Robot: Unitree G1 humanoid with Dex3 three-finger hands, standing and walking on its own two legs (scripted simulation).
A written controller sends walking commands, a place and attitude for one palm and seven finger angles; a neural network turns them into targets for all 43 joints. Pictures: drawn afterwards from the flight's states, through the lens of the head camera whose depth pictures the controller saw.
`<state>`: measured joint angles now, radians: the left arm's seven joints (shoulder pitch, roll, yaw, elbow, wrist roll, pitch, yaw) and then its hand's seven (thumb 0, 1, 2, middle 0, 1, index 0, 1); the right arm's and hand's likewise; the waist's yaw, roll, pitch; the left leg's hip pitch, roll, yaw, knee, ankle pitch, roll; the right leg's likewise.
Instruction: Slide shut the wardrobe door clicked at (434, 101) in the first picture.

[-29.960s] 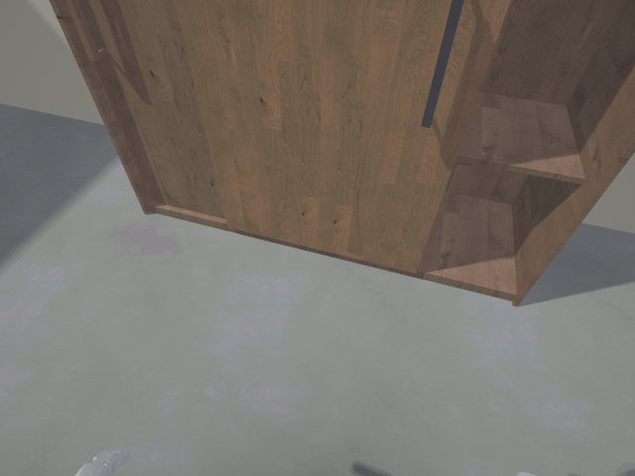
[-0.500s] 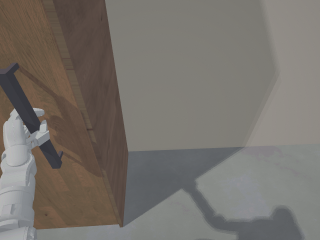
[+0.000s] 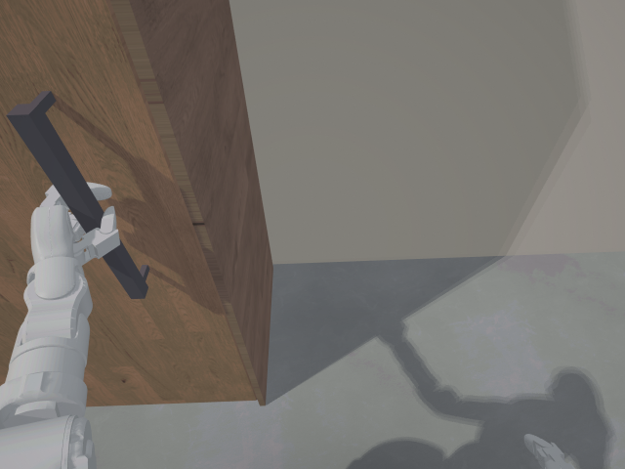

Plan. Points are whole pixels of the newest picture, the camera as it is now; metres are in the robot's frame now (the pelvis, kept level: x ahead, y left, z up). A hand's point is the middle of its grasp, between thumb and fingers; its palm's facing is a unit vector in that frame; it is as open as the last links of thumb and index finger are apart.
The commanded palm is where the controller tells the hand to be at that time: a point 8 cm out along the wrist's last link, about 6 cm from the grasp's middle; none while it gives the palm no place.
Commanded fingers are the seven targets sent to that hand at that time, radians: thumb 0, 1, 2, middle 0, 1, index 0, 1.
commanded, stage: stop walking and hold the door there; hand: left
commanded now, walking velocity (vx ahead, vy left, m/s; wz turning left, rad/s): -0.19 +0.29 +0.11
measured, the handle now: (100, 213) +0.42 +0.32 +0.12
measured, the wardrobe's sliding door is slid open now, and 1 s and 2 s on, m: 0.00 0.01 0.01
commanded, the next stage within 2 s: loosen the grip on the handle in 1.42 s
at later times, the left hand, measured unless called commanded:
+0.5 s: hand (96, 236) +0.37 +0.30 +0.12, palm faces +0.19 -0.96 -0.23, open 5.8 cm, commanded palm +0.34 +0.35 +0.12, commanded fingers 0.00 0.90 0.90 -0.45 -1.40 -0.45 -1.40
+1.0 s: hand (94, 238) +0.37 +0.30 +0.12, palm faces +0.07 -0.99 -0.11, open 5.9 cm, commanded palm +0.35 +0.34 +0.12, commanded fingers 0.00 0.90 0.90 -0.45 -1.40 -0.45 -1.40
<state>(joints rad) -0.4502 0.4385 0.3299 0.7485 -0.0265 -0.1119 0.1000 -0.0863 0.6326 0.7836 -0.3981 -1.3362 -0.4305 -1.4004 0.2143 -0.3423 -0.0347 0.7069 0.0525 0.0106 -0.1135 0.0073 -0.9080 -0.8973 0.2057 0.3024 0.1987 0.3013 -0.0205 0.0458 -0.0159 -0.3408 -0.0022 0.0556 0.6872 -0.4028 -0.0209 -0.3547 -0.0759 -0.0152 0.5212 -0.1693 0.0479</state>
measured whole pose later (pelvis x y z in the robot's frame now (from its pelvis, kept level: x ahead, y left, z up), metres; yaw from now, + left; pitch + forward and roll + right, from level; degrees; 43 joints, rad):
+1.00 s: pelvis -0.06 +0.18 +0.00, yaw +0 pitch -1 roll +0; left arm -0.65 0.20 0.03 0.58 -0.08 -0.05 0.09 -0.04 0.69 0.76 -0.38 -1.36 -0.33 -1.40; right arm 0.16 -0.20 0.02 0.70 0.02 -0.06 -0.08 0.01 -0.91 -0.90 0.21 0.30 0.20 0.30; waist 0.02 0.00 0.13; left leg -0.28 0.06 0.11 0.62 -0.31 0.00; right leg -0.34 -0.02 -0.04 0.74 -0.42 0.01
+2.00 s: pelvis -0.09 +0.17 +0.00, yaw -2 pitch +5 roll +1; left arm -0.78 0.29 0.19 0.97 -0.01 -0.17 0.09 -0.01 -0.44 0.26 -0.32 -1.27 -0.33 -1.28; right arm 0.37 -0.26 0.01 0.73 0.03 -0.15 -0.02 0.01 -0.91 -0.90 0.20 0.30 0.20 0.30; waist -0.08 -0.01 -0.03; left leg -0.43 0.03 0.05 0.57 -0.22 0.00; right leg -0.46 0.01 -0.01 0.59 -0.21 -0.02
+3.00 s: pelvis -0.04 +0.18 +0.00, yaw -2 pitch +3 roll +0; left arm -0.33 0.27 0.20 0.49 -0.10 -0.08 -0.05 -0.02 -0.55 0.20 -0.25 -1.15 -0.25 -1.15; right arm 0.32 -0.25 0.01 0.65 0.04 -0.10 -0.04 0.01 -0.91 -0.90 0.20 0.30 0.20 0.30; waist 0.00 0.02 -0.08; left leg -0.34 0.01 0.04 0.59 -0.31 0.01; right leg -0.34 0.00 -0.01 0.57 -0.29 0.00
